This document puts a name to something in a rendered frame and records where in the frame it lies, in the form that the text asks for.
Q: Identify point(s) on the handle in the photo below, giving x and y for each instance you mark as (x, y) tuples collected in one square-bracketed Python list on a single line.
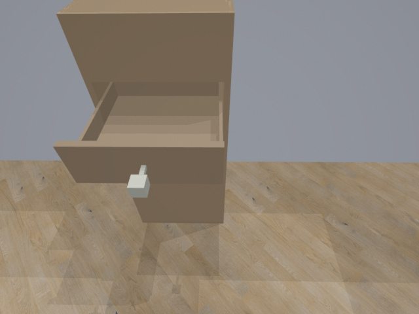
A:
[(138, 185)]

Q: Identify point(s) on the cabinet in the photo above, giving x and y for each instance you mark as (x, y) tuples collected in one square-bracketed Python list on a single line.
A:
[(158, 41)]

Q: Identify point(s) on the drawer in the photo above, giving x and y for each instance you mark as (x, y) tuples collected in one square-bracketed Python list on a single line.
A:
[(174, 128)]

